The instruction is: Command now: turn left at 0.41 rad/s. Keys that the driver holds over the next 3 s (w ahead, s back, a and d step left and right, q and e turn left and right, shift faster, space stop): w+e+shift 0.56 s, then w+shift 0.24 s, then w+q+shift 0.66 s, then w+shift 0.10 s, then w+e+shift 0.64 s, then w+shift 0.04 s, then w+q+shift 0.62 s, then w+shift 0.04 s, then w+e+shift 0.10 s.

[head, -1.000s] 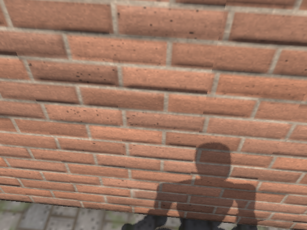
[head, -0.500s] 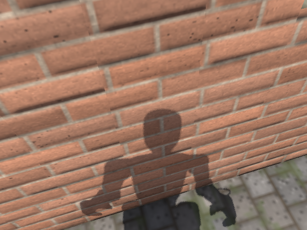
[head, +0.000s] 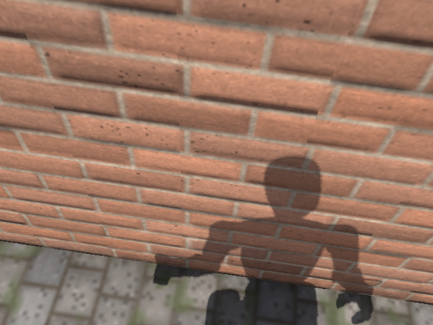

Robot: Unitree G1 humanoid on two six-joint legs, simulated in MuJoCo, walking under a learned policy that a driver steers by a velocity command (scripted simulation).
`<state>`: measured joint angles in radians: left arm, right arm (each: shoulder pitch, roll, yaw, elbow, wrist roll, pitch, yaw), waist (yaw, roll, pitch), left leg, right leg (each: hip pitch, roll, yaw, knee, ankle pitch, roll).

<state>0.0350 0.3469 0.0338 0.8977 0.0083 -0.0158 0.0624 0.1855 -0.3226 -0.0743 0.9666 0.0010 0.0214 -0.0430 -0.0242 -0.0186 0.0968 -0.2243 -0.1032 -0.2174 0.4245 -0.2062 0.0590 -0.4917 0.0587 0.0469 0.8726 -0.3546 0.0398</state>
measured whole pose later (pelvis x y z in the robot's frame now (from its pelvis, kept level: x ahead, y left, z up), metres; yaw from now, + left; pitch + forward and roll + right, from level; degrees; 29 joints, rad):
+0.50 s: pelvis -0.01 +0.02 -0.01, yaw -18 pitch +2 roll +1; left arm 0.19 0.33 0.08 0.98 0.02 0.03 0.03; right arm 0.04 -0.32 -0.03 0.90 0.01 -0.02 -0.08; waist 0.06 -0.03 0.09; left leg -0.33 -0.08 -0.09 0.62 -0.42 -0.02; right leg -0.33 0.10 0.30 0.41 -0.10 0.02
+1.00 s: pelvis -0.05 +0.02 +0.00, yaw -24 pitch +0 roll -3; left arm 0.06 0.34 0.04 0.92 0.04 0.07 -0.03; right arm 0.42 -0.28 -0.07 1.11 -0.04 0.00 -0.06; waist -0.13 -0.04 0.05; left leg -0.27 0.08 -0.06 0.41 -0.15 -0.03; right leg -0.35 0.05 0.10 0.80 -0.34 0.03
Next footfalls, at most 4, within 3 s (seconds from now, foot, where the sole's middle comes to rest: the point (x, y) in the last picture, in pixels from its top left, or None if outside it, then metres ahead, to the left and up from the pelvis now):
0.16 right None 0.07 -0.12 -0.78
0.52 left None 0.08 0.10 -0.78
1.12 right None -0.09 -0.16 -0.78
1.62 left None -0.09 0.08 -0.78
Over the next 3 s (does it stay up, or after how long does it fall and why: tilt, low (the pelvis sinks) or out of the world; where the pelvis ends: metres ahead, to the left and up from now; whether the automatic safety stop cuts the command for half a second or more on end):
stays up -0.14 -0.04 0.00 its command is cut before an obstacle from the start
